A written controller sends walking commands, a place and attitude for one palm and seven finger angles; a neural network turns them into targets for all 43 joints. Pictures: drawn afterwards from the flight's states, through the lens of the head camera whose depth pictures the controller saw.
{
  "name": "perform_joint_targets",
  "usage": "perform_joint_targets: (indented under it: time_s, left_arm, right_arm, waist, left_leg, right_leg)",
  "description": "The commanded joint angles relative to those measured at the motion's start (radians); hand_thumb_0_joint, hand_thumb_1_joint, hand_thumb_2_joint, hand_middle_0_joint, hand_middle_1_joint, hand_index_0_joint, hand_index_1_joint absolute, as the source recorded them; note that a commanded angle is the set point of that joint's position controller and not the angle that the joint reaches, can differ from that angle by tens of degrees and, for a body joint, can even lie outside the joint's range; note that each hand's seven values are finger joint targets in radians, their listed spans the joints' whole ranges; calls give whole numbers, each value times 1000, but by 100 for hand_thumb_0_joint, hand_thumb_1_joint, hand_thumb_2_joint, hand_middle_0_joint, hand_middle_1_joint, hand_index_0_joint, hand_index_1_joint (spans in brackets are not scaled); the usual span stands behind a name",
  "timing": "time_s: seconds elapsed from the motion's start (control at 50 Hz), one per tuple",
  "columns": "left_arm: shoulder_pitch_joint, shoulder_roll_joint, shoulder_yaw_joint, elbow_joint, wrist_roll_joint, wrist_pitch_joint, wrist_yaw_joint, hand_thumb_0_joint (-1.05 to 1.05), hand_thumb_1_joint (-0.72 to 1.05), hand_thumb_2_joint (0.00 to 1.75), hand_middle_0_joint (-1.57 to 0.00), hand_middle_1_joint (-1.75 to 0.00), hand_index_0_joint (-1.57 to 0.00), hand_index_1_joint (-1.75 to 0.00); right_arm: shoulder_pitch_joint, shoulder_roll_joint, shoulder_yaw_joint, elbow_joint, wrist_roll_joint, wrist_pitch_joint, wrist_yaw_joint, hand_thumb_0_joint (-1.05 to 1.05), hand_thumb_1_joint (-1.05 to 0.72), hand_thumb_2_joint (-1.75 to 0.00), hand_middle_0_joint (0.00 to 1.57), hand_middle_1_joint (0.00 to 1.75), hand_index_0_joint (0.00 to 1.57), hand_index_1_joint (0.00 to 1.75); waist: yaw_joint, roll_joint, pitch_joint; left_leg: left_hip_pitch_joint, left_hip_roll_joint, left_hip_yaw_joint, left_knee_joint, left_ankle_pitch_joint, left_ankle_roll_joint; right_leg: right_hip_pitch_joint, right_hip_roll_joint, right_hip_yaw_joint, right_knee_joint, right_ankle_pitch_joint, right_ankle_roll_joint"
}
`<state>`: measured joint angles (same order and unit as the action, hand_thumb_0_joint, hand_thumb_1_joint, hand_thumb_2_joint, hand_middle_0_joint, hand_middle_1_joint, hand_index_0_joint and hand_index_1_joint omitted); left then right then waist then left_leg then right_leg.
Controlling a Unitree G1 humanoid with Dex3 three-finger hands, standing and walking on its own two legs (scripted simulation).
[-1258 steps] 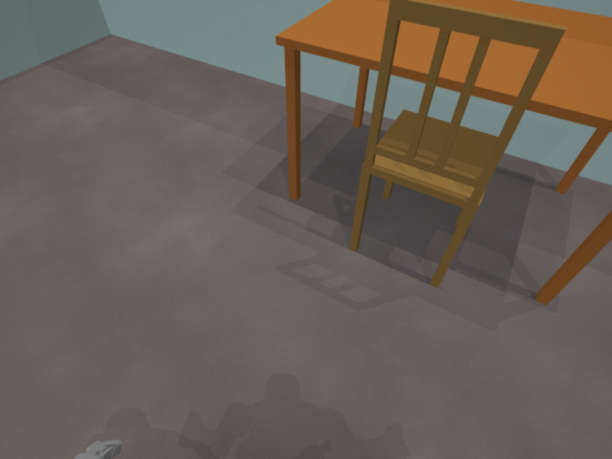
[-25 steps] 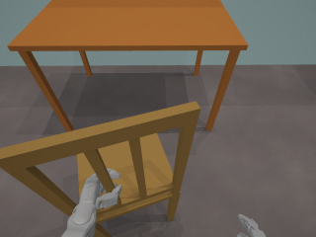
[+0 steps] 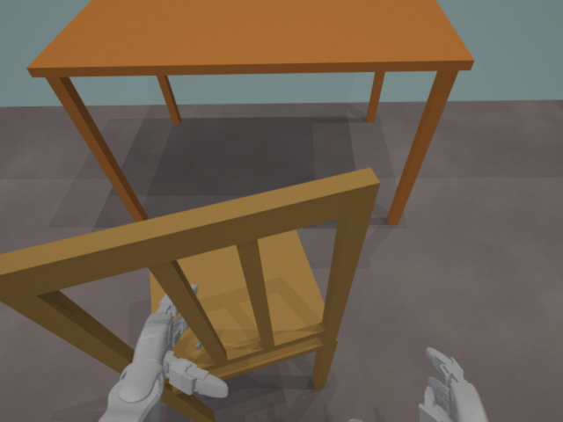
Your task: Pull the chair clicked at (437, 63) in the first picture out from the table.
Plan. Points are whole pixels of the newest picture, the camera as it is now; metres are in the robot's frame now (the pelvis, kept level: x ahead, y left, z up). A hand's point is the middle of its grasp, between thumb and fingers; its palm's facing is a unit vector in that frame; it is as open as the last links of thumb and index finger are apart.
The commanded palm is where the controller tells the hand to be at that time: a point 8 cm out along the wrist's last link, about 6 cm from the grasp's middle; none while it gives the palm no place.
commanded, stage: open the thumb and straighten the fingers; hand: left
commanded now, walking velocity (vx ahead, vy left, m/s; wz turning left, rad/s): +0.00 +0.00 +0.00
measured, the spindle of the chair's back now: (198, 321) +0.27 +0.14 -0.01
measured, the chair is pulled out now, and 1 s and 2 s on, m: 0.57 0.57 0.57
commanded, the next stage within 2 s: draw the fingers out of the gap in 0.10 s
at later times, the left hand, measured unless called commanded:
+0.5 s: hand (186, 394) +0.18 +0.14 -0.04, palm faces +0.01 -0.98 -0.18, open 17.4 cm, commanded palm +0.15 +0.19 -0.01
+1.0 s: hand out of the picture +0.11 +0.14 -0.03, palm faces +0.03 -0.98 -0.17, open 17.4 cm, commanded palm +0.07 +0.19 -0.01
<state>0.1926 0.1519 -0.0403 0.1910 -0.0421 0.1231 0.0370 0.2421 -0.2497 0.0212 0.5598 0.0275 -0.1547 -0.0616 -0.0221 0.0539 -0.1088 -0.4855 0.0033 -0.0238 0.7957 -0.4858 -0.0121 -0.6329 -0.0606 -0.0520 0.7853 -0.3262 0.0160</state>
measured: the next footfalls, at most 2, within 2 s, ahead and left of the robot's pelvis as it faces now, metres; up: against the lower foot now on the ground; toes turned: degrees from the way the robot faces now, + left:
none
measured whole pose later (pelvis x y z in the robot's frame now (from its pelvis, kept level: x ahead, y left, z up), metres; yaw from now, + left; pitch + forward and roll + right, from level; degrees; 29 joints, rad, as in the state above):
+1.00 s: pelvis -0.01 +0.00 -0.02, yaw +1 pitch +11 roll -1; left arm 0.77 0.17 -0.12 -0.27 0.00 0.13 0.03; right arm 0.26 -0.21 0.00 0.47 0.04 -0.18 -0.11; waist -0.01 0.05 -0.17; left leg -0.61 0.00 -0.05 0.98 -0.56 -0.01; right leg -0.73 -0.07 -0.08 0.93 -0.39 0.02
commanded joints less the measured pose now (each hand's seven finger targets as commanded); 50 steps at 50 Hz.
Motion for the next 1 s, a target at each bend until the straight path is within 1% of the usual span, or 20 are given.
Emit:
perform_joint_targets:
  time_s: [0.0,0.04,0.06,0.14,0.16,0.18,0.2,0.22,0.34,0.36,0.4,0.44,0.52,0.56,0.6,0.74,0.76,0.84,0.9,0.98]
  left_arm:
    - [-87,90,28,-253,0,-37,4,0,-55,20,0,0,0,0]
    - [-111,78,2,-284,0,-32,5,0,-55,20,0,0,0,0]
    - [-70,87,17,-279,-1,-28,7,0,-55,20,0,0,0,0]
    - [-107,75,-12,-309,9,-16,18,0,-55,20,0,0,0,0]
    - [-84,97,16,-299,8,-12,23,0,-55,20,0,0,0,0]
    - [51,140,83,-255,10,-3,23,0,-55,20,0,0,0,0]
    - [77,108,47,-285,9,0,18,0,-55,20,0,0,0,0]
    - [116,114,58,-299,9,6,17,0,-55,20,0,0,0,0]
    - [190,87,6,-452,11,-6,20,0,-55,20,0,0,0,0]
    - [237,108,33,-450,9,-10,22,0,-55,20,0,0,0,0]
    - [273,78,-9,-506,10,-22,21,0,-55,20,0,0,0,0]
    - [286,71,-28,-517,16,-24,23,0,-55,20,0,0,0,0]
    - [320,103,-10,-548,28,-35,22,0,-55,20,0,0,0,0]
    - [365,87,-26,-561,31,-37,20,0,-55,20,0,0,0,0]
    - [378,95,-17,-561,33,-34,20,0,-55,20,0,0,0,0]
    - [508,64,-44,-606,35,-22,16,0,-55,20,0,0,0,0]
    - [540,83,-21,-593,33,-19,16,0,-55,20,0,0,0,0]
    - [590,78,-28,-625,39,-26,9,0,-55,20,0,0,0,0]
    - [623,72,-44,-664,43,-45,4,0,-55,20,0,0,0,0]
    - [650,85,-33,-681,38,-64,-2,0,-55,20,0,0,0,0]
  right_arm:
    - [-27,-121,-49,-165,-2,-57,-19,0,-90,-90,20,30,20,30]
    - [-21,-123,-49,-164,-3,-63,-23,0,-90,-90,20,30,20,30]
    - [-18,-124,-51,-166,-3,-66,-24,0,-90,-90,20,30,20,30]
    - [-12,-125,-46,-167,-6,-68,-29,0,-90,-90,20,30,20,30]
    - [-11,-126,-47,-168,-7,-67,-30,0,-90,-90,20,30,20,30]
    - [-12,-120,-52,-174,-5,-62,-29,0,-90,-90,20,30,20,30]
    - [-20,-116,-47,-186,-4,-58,-25,0,-90,-90,20,30,20,30]
    - [-31,-112,-51,-195,-2,-55,-24,0,-90,-90,20,30,20,30]
    - [-30,-101,-50,-222,-1,-58,-29,0,-90,-90,20,30,20,30]
    - [-29,-99,-56,-218,-1,-61,-33,0,-90,-90,20,30,20,30]
    - [-28,-94,-54,-226,-1,-74,-34,0,-90,-90,20,30,20,30]
    - [-26,-97,-52,-223,-3,-80,-38,0,-90,-90,20,30,20,30]
    - [-30,-98,-56,-222,-4,-89,-46,0,-90,-90,20,30,20,30]
    - [-30,-90,-55,-228,-3,-93,-47,0,-90,-90,20,30,20,30]
    - [-36,-90,-56,-232,-2,-90,-51,0,-90,-90,20,30,20,30]
    - [-52,-71,-55,-254,3,-86,-50,0,-90,-90,20,30,20,30]
    - [-61,-71,-60,-253,5,-80,-51,0,-90,-90,20,30,20,30]
    - [-64,-63,-61,-263,6,-75,-53,0,-90,-90,20,30,20,30]
    - [-65,-62,-65,-274,7,-79,-56,0,-90,-90,20,30,20,30]
    - [-58,-59,-68,-273,9,-88,-63,0,-90,-90,20,30,20,30]
  waist:
    - [-23,-65,-193]
    - [-35,-64,-195]
    - [-26,-75,-206]
    - [-35,-72,-204]
    - [-26,-71,-207]
    - [7,-86,-207]
    - [7,-76,-210]
    - [16,-57,-212]
    - [-14,-59,-185]
    - [-7,-67,-188]
    - [-12,-28,-183]
    - [-26,-66,-156]
    - [-18,-43,-147]
    - [-13,-22,-154]
    - [-15,-59,-144]
    - [0,-52,-147]
    - [7,-54,-128]
    - [2,-85,-112]
    - [4,-43,-103]
    - [-2,-71,-98]
  left_leg:
    - [-50,0,18,-94,373,8]
    - [-39,-1,15,-85,377,11]
    - [-40,0,13,-82,378,10]
    - [-41,-4,8,-73,374,11]
    - [-53,-6,6,-73,367,10]
    - [-72,-4,9,-79,371,6]
    - [-76,-7,13,-80,374,6]
    - [-82,-7,16,-80,380,5]
    - [-90,-9,15,-62,348,12]
    - [-89,-7,12,-57,351,11]
    - [-87,-10,7,-51,348,9]
    - [-101,-11,3,-42,328,13]
    - [-114,-15,-4,-31,304,13]
    - [-102,-15,-5,-27,301,11]
    - [-127,-17,-8,-23,279,12]
    - [-148,-19,-7,-18,256,15]
    - [-159,-18,-7,-16,244,13]
    - [-194,-22,-4,-3,212,19]
    - [-192,-22,-5,5,196,19]
    - [-217,-25,-6,24,159,23]
  right_leg:
    - [259,10,-29,-56,279,-20]
    - [246,11,-31,-56,280,-19]
    - [250,12,-35,-50,279,-18]
    - [232,12,-37,-44,269,-18]
    - [242,11,-37,-40,267,-18]
    - [261,12,-39,-35,267,-21]
    - [268,9,-35,-35,281,-23]
    - [285,6,-32,-36,293,-27]
    - [247,12,-33,-36,254,-22]
    - [244,13,-37,-31,254,-23]
    - [222,12,-40,-26,237,-24]
    - [197,16,-42,-26,213,-23]
    - [167,16,-43,-16,170,-26]
    - [159,16,-47,-9,156,-26]
    - [154,18,-48,-5,134,-24]
    - [157,17,-46,-2,102,-27]
    - [152,17,-44,-2,96,-28]
    - [138,20,-40,0,63,-27]
    - [105,20,-44,10,33,-29]
    - [84,23,-39,9,-11,-27]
